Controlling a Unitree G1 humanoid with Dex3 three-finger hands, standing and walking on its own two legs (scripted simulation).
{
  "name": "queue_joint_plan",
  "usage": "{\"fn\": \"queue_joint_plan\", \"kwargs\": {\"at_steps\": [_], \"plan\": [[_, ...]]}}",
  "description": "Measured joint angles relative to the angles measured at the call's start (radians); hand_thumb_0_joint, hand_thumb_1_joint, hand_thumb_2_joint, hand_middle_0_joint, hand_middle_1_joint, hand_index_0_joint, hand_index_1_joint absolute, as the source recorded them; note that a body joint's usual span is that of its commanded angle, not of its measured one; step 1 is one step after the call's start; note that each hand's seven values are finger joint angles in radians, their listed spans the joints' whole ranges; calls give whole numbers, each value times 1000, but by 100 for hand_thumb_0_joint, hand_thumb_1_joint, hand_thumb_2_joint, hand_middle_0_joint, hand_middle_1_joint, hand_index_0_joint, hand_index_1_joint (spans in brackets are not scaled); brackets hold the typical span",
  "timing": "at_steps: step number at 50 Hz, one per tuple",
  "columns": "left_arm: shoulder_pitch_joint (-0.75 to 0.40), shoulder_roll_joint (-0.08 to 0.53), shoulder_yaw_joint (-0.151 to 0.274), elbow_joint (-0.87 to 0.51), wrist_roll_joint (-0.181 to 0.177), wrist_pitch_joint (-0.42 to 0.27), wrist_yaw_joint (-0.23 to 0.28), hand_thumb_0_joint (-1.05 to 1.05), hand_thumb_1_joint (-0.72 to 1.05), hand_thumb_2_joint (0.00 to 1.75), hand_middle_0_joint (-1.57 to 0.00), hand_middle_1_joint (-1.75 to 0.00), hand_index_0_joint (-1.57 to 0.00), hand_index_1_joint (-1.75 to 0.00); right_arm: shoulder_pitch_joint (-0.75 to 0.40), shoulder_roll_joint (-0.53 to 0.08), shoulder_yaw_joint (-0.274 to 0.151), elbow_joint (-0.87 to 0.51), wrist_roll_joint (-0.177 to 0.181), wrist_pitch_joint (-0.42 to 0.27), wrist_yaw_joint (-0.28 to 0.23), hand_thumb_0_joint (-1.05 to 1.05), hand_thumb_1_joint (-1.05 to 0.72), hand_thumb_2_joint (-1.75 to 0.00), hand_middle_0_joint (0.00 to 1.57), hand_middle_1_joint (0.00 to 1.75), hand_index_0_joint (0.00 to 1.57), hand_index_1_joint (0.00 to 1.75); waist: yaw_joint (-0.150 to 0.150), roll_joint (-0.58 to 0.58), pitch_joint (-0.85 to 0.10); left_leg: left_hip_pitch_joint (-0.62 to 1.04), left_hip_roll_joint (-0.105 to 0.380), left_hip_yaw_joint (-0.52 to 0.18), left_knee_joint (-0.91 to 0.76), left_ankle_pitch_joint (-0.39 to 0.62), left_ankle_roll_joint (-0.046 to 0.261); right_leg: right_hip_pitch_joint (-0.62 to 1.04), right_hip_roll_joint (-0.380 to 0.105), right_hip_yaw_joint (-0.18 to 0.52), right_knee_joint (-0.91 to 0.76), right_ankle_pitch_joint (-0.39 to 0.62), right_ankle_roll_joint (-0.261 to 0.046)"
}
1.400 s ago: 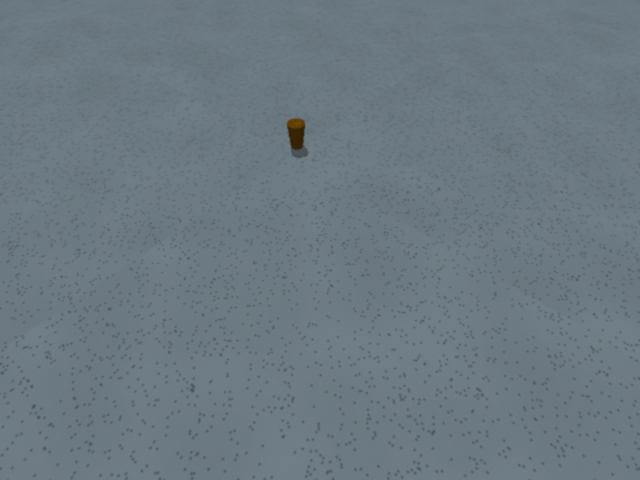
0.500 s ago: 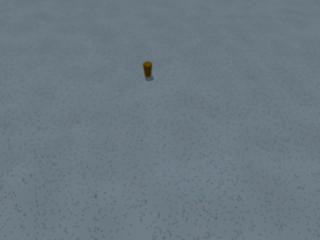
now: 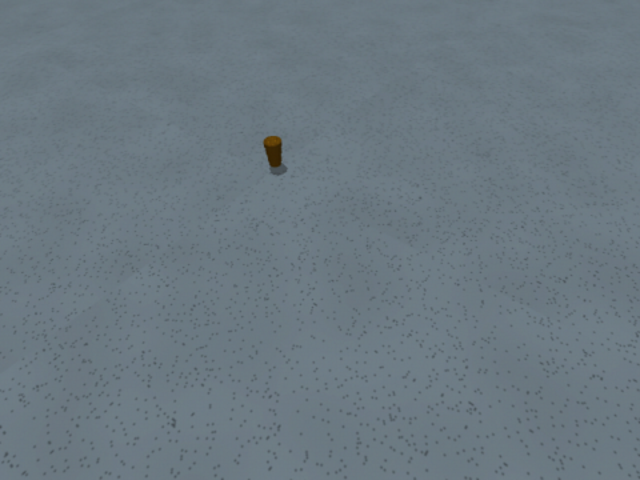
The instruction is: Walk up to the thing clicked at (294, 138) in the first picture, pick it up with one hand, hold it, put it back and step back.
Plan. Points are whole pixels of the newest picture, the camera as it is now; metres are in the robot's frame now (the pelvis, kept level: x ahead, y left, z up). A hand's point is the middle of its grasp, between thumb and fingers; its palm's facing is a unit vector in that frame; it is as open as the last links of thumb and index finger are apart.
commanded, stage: walk up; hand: left
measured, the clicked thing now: (273, 152) +1.68 +0.29 -0.70
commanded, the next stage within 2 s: none
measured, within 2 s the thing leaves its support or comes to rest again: neither
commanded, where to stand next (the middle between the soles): +1.36 +0.07 m, yaw +1 degrees
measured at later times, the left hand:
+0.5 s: hand (147, 425) +0.24 +0.29 -0.17, palm faces +0.04 -0.94 -0.34, open 7.4 cm
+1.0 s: hand (204, 245) +0.56 +0.25 -0.11, palm faces +0.04 -0.90 -0.43, open 7.4 cm
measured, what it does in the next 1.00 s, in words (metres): walks ahead: left foot, then right foot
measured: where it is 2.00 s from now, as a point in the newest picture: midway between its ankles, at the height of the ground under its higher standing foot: (325, 271)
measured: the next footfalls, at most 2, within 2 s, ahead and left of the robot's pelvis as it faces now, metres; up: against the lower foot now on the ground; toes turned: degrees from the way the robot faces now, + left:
left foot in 0.40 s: +0.36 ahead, +0.14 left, +0.00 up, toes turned +9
right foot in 0.82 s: +0.58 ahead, -0.14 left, +0.00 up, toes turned -4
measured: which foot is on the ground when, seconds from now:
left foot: down 0.00-0.00, up 0.02-0.38, down 0.40-0.84, up 0.86-1.00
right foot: down 0.00-0.42, up 0.44-0.80, down 0.82-1.00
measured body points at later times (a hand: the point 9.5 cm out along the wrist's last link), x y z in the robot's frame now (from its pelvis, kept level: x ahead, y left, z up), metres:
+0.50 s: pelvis +0.24 +0.02 -0.01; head +0.26 +0.03 +0.44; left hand +0.23 +0.34 -0.14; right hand +0.40 -0.28 -0.10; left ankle +0.32 +0.13 -0.73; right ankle +0.10 -0.12 -0.66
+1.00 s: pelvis +0.50 -0.03 +0.00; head +0.52 -0.07 +0.45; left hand +0.55 +0.30 -0.08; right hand +0.59 -0.35 -0.13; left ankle +0.49 +0.12 -0.66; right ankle +0.54 -0.14 -0.73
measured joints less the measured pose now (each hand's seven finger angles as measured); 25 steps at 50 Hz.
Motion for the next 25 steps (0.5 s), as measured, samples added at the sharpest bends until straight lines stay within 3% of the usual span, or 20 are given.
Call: {"fn": "queue_joint_plan", "kwargs": {"at_steps": [2, 4, 6, 13, 18, 20, 22, 25], "plan": [[20, 4, 9, -26, 8, -25, 12, 1, 90, 90, -20, -30, -21, -30, 13, -9, 0, 14, 3, 21, -9, 0, -90, -90, 20, 30, 21, 30, 10, 19, -13, -97, -15, -67, 255, -95, 6, 19, 17, -32, 13, 2, -3], [46, -4, 5, -43, 3, -30, 21, 1, 90, 90, -20, -30, -21, -30, 11, -13, 9, 27, 10, 27, -11, 1, -91, -90, 20, 30, 21, 30, 28, 29, -18, -193, -49, -97, 446, -58, 0, 74, 28, -46, -31, -20, -15], [72, -17, -4, -48, -6, -31, 29, 0, 90, 90, -20, -30, -21, -30, 0, -18, 17, 22, 17, 16, -6, 1, -91, -90, 20, 29, 20, 30, 40, 41, -16, -274, -53, -91, 510, 19, -8, 143, 40, -55, -112, -7, -19], [129, -31, -19, -56, -15, -32, 32, 1, 90, 90, -20, -30, -21, -30, -53, -5, 29, -52, 19, 3, 33, 1, -91, -90, 20, 29, 20, 30, 51, 40, 19, -430, 8, -67, 261, 205, -40, 317, 63, -84, -271, -21, -14], [149, -23, -24, -71, -15, -28, 31, 1, 90, 90, -20, -30, -21, -30, -93, 20, 34, -83, 15, 10, 46, 1, -91, -90, 20, 30, 21, 30, 71, 5, 32, -398, 28, 10, 78, 275, -9, 402, 57, -94, -263, -117, 7], [162, -20, -29, -73, -21, -21, 35, 1, 90, 90, -20, -30, -21, -30, -104, 25, 32, -104, 11, -1, 43, 1, -91, -90, 20, 30, 21, 30, 73, -17, 28, -350, 7, 37, 36, 289, 12, 400, 31, -89, -178, -195, 13], [149, -25, -34, -71, -32, -4, 46, 1, 90, 90, -20, -30, -21, -30, -119, 37, 22, -134, -3, -23, 30, 0, -91, -90, 20, 30, 21, 30, 62, -49, 48, -349, -20, 60, 104, 262, 5, 297, -9, -46, 115, -225, -5], [123, -33, -56, -78, -42, 3, 51, 1, 90, 90, -20, -30, -21, -30, -108, 54, 26, -169, 25, -41, 12, 0, -91, -90, 20, 30, 21, 30, 39, -60, 55, -300, -26, 73, 115, 197, 4, 77, 43, 80, 523, -173, -34]]}}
